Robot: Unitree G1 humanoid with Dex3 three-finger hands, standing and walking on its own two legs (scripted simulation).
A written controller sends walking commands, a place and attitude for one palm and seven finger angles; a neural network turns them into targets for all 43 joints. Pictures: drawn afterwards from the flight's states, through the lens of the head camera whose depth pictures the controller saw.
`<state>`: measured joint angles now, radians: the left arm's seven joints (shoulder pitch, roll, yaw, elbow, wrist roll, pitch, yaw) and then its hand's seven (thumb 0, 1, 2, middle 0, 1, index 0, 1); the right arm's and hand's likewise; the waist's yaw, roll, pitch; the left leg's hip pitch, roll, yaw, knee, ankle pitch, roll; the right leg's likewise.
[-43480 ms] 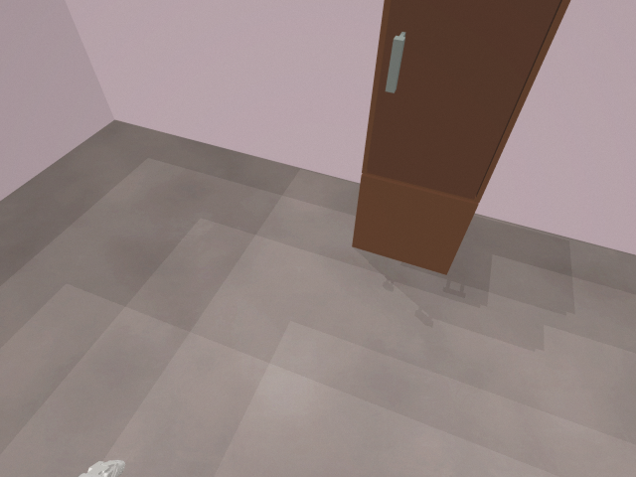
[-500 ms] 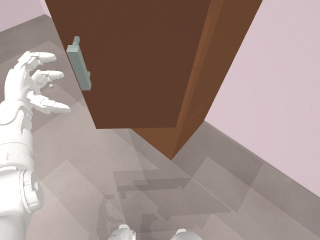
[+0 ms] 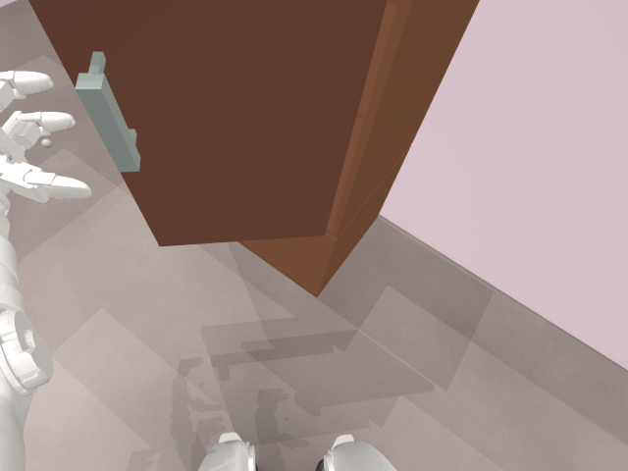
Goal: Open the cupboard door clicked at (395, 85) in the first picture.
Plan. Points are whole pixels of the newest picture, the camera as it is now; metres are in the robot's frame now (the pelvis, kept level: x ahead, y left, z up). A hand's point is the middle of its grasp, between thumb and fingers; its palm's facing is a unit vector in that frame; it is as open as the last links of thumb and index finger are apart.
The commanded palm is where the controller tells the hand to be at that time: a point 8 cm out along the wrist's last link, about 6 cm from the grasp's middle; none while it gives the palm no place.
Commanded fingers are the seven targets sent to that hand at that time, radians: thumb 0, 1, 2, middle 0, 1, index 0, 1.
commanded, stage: move the hooked fingers beside the handle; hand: left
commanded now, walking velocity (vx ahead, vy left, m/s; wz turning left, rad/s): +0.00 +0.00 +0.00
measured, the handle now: (114, 115) +0.53 +0.22 +0.10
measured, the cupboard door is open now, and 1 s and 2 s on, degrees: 43 43 43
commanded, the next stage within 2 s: slide the fingers in behind the handle in 0.56 s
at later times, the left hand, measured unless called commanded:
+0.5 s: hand (50, 146) +0.48 +0.27 +0.10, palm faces +0.07 -1.00 +0.01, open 14.0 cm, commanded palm +0.45 +0.31 +0.10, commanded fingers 0.00 -0.50 0.30 -0.30 -1.20 -0.30 -1.20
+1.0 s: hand (80, 143) +0.48 +0.25 +0.10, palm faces +0.08 -1.00 +0.01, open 14.0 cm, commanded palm +0.46 +0.29 +0.10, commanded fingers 0.00 -0.50 0.30 -0.30 -1.20 -0.30 -1.20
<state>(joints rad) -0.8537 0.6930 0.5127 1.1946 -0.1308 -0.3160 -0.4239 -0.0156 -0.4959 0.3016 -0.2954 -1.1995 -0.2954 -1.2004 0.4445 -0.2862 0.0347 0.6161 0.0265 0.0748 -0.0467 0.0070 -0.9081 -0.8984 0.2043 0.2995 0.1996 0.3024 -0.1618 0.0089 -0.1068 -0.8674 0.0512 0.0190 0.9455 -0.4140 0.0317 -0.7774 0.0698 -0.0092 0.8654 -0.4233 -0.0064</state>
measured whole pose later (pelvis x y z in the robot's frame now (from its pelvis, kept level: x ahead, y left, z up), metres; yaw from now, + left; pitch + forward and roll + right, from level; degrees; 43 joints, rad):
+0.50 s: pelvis +0.00 +0.01 +0.00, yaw +1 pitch +18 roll -4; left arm -0.85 0.59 0.43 1.14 -0.13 -0.33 -0.36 -0.02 -0.50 0.30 -0.29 -1.20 -0.29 -1.20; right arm 0.37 -0.27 0.04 0.60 0.02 0.08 -0.04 0.00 -0.91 -0.90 0.20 0.30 0.20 0.30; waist -0.13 0.01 -0.11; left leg -0.85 0.03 0.01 0.96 -0.43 0.05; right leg -0.75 0.05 -0.02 0.87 -0.44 0.01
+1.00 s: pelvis +0.00 +0.00 +0.00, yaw +1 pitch +18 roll -3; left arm -0.88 0.59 0.44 1.17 -0.12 -0.33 -0.32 -0.02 -0.50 0.30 -0.30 -1.20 -0.30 -1.21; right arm 0.42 -0.28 0.03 0.63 0.02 0.08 -0.04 0.01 -0.91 -0.90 0.20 0.30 0.20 0.30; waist -0.16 0.02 -0.10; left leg -0.86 0.04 0.00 0.95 -0.41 0.03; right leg -0.77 0.06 -0.03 0.88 -0.43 -0.01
